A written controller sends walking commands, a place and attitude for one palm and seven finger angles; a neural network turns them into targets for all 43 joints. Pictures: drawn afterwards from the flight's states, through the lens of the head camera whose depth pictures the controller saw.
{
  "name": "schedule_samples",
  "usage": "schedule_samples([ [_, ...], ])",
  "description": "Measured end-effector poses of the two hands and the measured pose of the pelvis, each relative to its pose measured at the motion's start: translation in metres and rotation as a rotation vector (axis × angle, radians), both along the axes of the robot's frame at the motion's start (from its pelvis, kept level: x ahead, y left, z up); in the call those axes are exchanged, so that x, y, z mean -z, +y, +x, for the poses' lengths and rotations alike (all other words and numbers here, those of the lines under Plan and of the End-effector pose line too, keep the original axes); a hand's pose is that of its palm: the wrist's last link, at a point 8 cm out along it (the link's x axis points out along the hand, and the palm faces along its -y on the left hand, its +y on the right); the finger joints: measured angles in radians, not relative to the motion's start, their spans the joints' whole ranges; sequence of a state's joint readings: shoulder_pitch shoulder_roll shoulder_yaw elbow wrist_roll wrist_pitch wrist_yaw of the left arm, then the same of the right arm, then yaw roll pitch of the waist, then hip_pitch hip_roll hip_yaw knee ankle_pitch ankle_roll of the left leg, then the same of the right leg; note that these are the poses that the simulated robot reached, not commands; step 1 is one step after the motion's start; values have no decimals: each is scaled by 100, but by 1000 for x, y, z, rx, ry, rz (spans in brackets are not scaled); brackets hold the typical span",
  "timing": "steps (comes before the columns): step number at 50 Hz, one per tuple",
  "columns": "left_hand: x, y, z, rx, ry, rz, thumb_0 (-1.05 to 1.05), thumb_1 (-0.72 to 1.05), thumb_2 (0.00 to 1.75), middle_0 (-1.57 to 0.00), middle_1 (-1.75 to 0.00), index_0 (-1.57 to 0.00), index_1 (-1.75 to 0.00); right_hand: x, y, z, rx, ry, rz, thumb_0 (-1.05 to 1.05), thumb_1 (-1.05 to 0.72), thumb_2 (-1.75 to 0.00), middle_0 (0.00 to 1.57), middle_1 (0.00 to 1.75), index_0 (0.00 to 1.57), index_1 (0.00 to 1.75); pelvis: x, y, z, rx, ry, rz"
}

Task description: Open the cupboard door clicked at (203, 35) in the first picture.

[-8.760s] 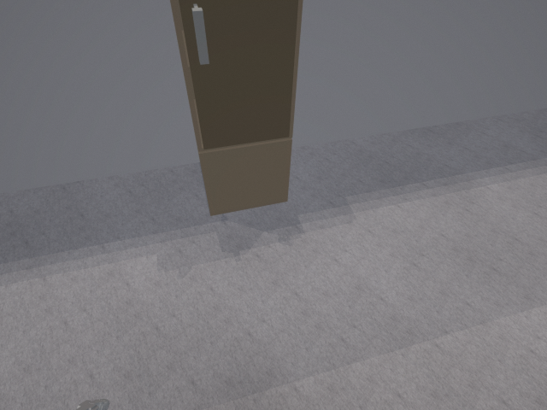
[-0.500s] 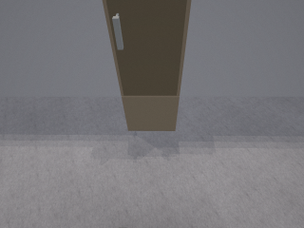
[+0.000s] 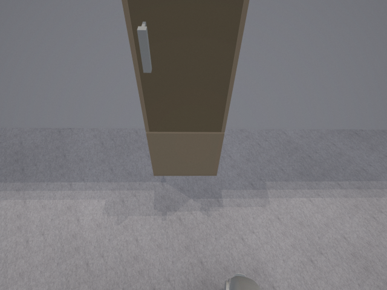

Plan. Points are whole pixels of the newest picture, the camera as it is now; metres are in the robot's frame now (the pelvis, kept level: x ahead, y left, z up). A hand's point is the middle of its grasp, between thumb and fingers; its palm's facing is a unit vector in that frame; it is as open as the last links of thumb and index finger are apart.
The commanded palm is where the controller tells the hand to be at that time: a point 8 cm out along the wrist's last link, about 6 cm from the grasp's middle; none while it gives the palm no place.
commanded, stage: take the last steps up to it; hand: left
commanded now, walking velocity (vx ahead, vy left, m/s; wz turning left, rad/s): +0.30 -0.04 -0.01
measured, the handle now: (145, 47) +0.82 +0.19 +0.09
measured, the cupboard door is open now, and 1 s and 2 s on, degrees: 0 0 0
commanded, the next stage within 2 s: come to a stop and stand still in 0.50 s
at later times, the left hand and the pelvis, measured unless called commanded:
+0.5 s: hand (134, 286) +0.17 +0.15 -0.18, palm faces +0.12 -0.98 -0.15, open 7.3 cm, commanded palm none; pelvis +0.18 -0.03 -0.01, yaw +2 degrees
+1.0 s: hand (147, 222) +0.32 +0.14 -0.17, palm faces +0.05 -0.96 -0.27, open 7.3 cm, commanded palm none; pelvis +0.27 -0.06 -0.01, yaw +1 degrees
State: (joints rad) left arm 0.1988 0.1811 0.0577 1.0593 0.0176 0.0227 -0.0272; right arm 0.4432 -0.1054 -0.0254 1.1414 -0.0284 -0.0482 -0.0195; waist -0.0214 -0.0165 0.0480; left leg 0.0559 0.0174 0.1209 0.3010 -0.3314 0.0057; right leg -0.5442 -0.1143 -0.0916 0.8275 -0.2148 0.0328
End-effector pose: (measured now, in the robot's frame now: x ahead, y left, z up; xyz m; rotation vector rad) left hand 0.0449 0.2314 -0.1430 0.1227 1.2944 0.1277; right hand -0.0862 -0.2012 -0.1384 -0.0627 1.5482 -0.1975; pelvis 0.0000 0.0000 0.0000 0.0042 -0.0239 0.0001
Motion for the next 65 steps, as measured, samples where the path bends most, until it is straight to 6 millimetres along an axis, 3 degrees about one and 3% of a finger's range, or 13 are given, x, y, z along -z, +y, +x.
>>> schedule_samples([
  [5,4,-27,92,71,-111,14,1,91,89,-20,-30,-20,-29,14,-16,8,50,90,26,1,-90,-90,20,30,20,29,15,-23,44,8,6,2],
  [8,6,-41,124,60,-186,24,1,91,89,-20,-30,-20,-29,24,-35,34,44,109,31,1,-90,-90,20,30,20,29,23,-37,64,-2,-1,-1],
  [12,0,-52,128,14,-160,23,0,91,89,-20,-30,-20,-29,21,-61,108,-7,-2,-3,1,-90,-90,20,30,20,29,13,-43,89,-15,-5,-13],
  [17,-7,-41,125,-30,-90,52,-1,95,89,-21,-30,-21,-30,6,-77,218,-71,-209,-41,1,-91,-90,19,30,20,29,2,-45,122,-25,10,-23],
  [23,5,-35,114,-84,20,6,0,93,89,-20,-30,-20,-29,-10,-64,326,-162,-366,-54,1,-91,-90,19,30,19,29,1,-33,165,-31,11,-42],
  [26,19,-30,110,-119,82,-25,0,92,89,-20,-30,-20,-29,-10,-49,367,-202,-415,-65,1,-91,-90,19,30,19,29,9,-21,189,-32,3,-55],
  [28,25,-26,112,-125,130,-40,0,92,89,-20,-30,-20,-29,-8,-39,385,-210,-434,-68,1,-91,-90,19,30,20,29,13,-14,202,-26,-1,-37],
  [31,21,-23,127,-109,165,-45,1,91,89,-20,-30,-20,-29,-9,-28,391,-188,-419,-63,0,-91,-90,19,30,20,29,8,-8,220,-14,-2,-25],
  [38,8,-22,193,-88,109,-20,1,91,89,-20,-30,-20,-29,-11,-38,386,-145,-285,-93,-1,-95,-90,20,30,20,29,-3,-10,251,-20,5,-9],
  [44,3,-30,241,-53,62,35,1,92,89,-20,-30,-20,-29,4,-55,380,-97,-192,-57,0,-93,-90,20,30,20,29,1,-31,264,-14,-5,1],
  [49,-1,-42,267,-24,-1,107,1,91,89,-20,-30,-20,-29,28,-80,382,-63,-172,-14,1,-91,-90,20,30,20,29,13,-56,269,-7,-2,19],
  [57,-23,-56,270,-33,-69,133,1,91,89,-21,-30,-21,-30,25,-104,391,-100,-197,-10,1,-91,-90,20,30,20,29,4,-64,252,-21,6,42],
  [65,-24,-44,238,-54,-88,112,0,90,89,-21,-30,-21,-30,7,-100,387,-152,-266,-29,1,-91,-90,19,30,20,29,-1,-56,229,-24,9,47],
])
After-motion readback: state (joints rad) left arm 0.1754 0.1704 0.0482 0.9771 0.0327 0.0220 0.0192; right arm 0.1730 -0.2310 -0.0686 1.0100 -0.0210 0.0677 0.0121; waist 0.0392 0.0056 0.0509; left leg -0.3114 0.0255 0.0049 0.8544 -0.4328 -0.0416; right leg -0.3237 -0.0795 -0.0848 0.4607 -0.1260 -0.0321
